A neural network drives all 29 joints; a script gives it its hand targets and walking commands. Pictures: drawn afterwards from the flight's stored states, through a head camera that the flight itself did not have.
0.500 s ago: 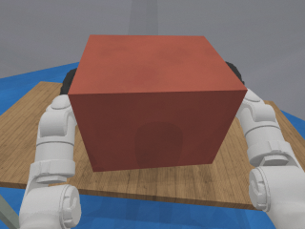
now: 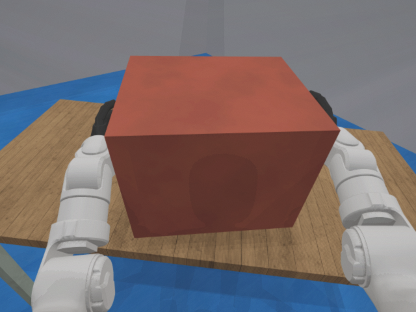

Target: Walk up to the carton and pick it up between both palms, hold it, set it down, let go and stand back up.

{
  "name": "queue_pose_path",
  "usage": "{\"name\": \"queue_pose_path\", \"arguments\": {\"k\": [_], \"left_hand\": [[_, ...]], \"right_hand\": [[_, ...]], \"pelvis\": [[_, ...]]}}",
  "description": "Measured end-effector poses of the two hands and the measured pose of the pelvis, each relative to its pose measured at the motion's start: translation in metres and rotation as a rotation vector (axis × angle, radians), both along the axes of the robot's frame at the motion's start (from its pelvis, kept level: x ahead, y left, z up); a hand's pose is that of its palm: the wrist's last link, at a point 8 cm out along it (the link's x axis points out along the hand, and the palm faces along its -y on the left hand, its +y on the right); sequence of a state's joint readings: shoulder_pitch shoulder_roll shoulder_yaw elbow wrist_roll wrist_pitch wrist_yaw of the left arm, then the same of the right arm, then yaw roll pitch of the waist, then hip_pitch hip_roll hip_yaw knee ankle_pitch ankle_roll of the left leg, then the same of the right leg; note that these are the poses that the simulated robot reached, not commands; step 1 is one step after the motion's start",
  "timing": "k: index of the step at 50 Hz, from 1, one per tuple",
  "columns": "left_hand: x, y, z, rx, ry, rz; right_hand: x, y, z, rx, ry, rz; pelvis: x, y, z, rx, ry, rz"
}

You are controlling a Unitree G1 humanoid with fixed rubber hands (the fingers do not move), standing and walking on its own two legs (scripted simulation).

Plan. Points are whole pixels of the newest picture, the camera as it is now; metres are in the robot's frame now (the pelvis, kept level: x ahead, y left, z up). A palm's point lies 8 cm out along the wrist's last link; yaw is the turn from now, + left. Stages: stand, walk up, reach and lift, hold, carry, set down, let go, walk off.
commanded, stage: set down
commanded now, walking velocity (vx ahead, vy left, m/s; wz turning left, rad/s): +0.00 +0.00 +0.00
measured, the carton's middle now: (212, 142) +0.42 +0.00 +0.17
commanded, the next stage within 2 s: none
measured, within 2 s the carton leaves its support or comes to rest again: neither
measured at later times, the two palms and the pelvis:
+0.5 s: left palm (112, 154) +0.39 +0.19 +0.15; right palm (316, 137) +0.43 -0.22 +0.19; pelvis +0.00 -0.01 +0.00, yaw +0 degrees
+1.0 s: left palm (119, 164) +0.40 +0.18 +0.12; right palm (312, 144) +0.44 -0.23 +0.16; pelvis +0.00 -0.02 +0.00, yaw -1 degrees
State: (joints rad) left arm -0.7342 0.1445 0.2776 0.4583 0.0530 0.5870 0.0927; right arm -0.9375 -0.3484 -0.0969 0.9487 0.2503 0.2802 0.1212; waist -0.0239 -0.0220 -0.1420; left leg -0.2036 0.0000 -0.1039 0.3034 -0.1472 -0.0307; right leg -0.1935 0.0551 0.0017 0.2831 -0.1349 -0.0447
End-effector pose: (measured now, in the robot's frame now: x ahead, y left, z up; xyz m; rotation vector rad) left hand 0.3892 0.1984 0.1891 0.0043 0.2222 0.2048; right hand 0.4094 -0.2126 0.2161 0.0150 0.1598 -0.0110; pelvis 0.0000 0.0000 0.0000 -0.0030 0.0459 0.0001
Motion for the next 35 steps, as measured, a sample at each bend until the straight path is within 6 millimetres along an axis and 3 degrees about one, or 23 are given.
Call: {"name": "queue_pose_path", "arguments": {"k": [35], "left_hand": [[0.007,-0.01,-0.049,0.014,0.057,0.049]], "right_hand": [[0.026,-0.009,-0.043,-0.047,0.035,0.062]], "pelvis": [[0.003,-0.013,-0.002,0.006,0.096,-0.002]]}}
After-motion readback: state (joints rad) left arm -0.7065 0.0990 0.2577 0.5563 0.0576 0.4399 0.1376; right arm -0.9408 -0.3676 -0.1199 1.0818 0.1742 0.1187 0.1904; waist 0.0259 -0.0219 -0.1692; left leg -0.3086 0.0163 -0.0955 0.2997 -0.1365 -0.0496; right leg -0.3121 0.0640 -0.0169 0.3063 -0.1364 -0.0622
